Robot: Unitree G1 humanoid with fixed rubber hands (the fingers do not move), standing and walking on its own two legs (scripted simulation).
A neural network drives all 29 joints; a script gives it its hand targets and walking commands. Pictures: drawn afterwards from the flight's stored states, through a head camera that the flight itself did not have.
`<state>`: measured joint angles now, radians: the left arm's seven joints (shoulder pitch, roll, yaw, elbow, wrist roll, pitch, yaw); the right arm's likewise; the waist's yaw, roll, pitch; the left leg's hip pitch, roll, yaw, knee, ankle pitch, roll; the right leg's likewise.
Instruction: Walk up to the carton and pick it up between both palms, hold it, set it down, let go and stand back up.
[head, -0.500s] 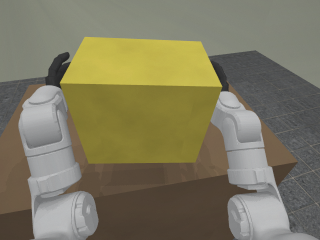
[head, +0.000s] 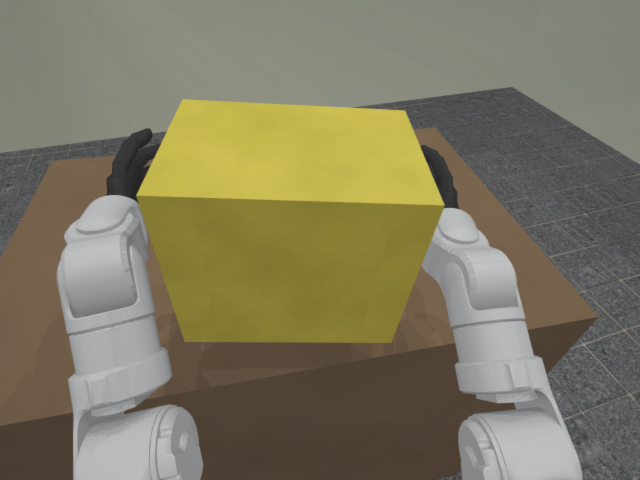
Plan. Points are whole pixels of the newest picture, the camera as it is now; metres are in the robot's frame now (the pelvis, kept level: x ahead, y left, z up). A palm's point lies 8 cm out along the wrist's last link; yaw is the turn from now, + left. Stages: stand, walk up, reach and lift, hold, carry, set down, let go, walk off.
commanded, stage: set down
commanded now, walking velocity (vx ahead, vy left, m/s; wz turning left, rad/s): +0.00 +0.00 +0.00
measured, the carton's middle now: (292, 228) +0.36 -0.02 +0.18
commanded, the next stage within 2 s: none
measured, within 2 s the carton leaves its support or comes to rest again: rests again in 1.18 s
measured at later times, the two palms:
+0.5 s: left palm (140, 222) +0.38 +0.14 +0.19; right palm (433, 230) +0.35 -0.19 +0.16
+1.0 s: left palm (148, 239) +0.38 +0.14 +0.17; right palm (431, 244) +0.35 -0.19 +0.14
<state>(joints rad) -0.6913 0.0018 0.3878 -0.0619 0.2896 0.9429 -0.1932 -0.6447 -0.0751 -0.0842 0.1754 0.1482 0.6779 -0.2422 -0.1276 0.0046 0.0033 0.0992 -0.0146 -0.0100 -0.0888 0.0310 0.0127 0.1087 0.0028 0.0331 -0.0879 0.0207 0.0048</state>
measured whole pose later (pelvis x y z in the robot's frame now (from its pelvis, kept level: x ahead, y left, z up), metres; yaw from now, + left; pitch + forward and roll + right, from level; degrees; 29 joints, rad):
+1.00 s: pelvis +0.00 +0.00 +0.00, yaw +0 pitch +0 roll +0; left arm -0.55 -0.05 0.37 -0.02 0.26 0.77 -0.16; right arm -0.52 -0.05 -0.09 0.21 0.07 0.52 -0.19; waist -0.11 0.01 0.00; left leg 0.06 -0.01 0.00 -0.09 0.03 0.01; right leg 0.07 0.00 0.02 -0.09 0.02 0.01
